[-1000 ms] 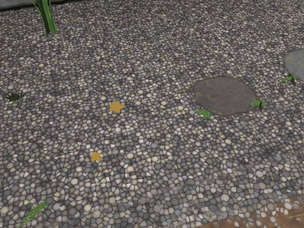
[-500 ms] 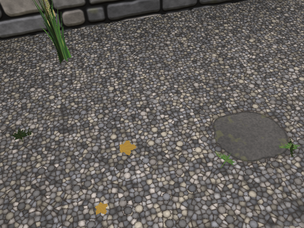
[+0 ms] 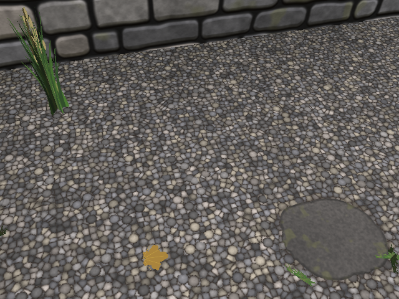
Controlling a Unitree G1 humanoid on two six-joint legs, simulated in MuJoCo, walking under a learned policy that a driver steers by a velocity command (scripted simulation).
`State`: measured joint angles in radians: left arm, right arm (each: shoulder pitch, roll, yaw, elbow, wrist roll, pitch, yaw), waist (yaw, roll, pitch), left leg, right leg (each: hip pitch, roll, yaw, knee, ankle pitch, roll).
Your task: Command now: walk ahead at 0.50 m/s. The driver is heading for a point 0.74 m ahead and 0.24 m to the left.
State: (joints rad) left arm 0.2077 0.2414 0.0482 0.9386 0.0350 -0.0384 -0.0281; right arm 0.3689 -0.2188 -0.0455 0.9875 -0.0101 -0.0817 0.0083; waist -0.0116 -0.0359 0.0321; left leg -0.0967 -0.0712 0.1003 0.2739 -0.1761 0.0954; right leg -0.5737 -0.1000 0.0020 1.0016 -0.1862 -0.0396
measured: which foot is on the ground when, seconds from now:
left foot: down 0.00-0.30, up 0.32-0.80, down 0.82-1.00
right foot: up 0.00-0.26, down 0.28-0.84, up 0.86-1.00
